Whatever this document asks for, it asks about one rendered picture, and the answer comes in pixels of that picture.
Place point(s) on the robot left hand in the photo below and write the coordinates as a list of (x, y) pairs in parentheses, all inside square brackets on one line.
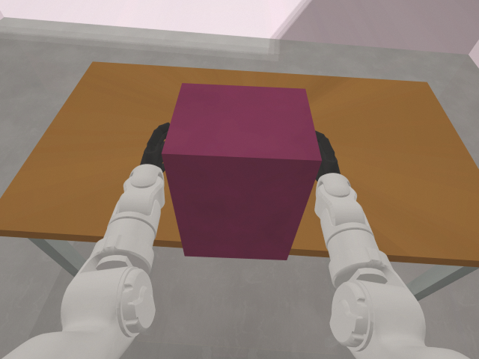
[(153, 152)]

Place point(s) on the carton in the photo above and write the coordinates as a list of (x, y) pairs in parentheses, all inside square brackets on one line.
[(241, 162)]

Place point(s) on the robot right forearm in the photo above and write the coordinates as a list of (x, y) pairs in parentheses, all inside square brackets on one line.
[(349, 239)]

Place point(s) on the robot left forearm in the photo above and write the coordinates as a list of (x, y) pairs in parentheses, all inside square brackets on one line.
[(129, 237)]

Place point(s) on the robot left upper arm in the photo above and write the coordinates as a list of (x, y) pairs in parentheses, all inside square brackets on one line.
[(102, 313)]

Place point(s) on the robot right upper arm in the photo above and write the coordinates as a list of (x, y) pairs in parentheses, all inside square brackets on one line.
[(381, 321)]

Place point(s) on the robot right hand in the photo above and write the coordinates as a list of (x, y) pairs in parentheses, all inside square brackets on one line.
[(329, 162)]

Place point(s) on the table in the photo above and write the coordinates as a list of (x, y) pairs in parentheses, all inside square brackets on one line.
[(414, 178)]

